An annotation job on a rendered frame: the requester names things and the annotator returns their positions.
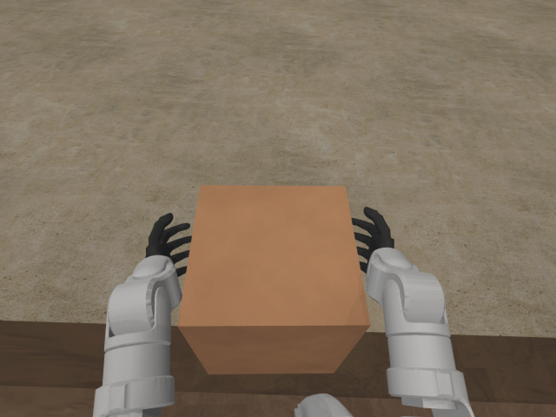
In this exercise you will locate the robot left hand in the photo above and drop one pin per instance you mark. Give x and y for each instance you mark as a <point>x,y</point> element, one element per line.
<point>158,241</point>

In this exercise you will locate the robot left forearm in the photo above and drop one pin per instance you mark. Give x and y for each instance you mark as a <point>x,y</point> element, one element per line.
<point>136,370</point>

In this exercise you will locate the carton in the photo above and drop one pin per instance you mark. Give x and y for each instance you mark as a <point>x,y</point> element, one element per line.
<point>273,283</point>

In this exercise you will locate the right robot thigh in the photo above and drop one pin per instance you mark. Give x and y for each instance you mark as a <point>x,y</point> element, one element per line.
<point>321,405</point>

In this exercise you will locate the robot right forearm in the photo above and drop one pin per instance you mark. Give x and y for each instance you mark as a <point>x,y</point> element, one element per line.
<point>422,369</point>

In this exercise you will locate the robot right hand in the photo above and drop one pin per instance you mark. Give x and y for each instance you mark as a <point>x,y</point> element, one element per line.
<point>380,233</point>

